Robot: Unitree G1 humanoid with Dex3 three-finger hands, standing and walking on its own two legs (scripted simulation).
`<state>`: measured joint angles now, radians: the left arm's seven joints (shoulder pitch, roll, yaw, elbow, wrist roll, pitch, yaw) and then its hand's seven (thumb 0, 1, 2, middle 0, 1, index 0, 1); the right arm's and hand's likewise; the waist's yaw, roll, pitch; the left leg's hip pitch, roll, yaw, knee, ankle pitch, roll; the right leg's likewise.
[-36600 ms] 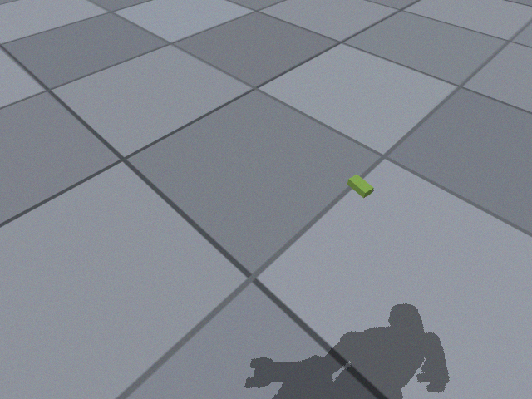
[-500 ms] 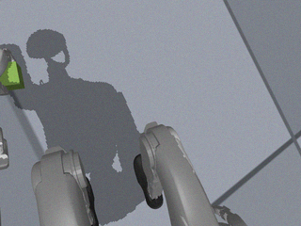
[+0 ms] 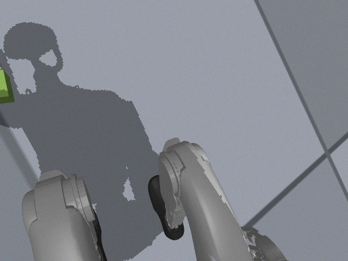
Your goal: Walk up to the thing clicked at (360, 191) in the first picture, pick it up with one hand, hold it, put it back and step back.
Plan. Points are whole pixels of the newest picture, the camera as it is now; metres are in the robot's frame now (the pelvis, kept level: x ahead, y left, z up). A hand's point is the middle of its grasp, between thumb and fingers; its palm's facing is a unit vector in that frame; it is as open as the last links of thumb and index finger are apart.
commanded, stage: lower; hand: left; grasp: from above
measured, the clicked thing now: out of the picture +0.51 +0.31 -0.23
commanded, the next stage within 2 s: rest in 0.10 s
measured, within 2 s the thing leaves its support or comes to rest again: rests again in 1.40 s
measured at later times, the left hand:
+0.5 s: hand out of the picture +0.50 +0.29 -0.24, palm faces -0.48 -0.08 -0.87, open 8.9 cm
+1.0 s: hand out of the picture +0.50 +0.29 -0.26, palm faces -0.47 -0.09 -0.88, open 8.9 cm
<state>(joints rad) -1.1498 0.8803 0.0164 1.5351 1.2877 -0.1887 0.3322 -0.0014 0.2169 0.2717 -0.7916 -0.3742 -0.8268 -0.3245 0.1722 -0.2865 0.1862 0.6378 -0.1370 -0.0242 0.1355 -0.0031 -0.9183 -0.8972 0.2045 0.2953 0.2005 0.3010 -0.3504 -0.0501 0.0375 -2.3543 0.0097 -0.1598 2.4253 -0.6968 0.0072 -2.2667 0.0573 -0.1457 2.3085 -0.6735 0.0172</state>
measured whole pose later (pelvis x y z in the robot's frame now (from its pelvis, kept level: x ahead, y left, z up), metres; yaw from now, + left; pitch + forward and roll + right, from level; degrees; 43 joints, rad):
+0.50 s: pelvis +0.00 +0.00 -0.01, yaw -3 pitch +33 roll -13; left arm -1.18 0.98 0.05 1.62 1.30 -0.18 0.43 0.00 0.22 0.28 -0.77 -0.42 -0.80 -0.37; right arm 0.17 -0.31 0.27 0.60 -0.17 -0.08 0.14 0.00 -0.91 -0.89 0.21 0.30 0.20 0.30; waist -0.41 -0.09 0.12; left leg -2.37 0.02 -0.20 2.48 -0.71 0.01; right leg -2.27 0.07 -0.18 2.33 -0.66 0.03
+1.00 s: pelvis +0.00 +0.00 -0.01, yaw -4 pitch +31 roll -14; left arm -1.18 1.06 0.05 1.67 1.31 -0.19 0.48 0.00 0.21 0.30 -0.73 -0.48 -0.76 -0.44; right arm 0.15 -0.33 0.32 0.58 -0.20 -0.14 0.16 0.00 -0.91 -0.89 0.21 0.30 0.20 0.30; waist -0.44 -0.14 0.17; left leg -2.36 0.02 -0.23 2.51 -0.72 0.01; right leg -2.25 0.09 -0.21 2.33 -0.66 0.03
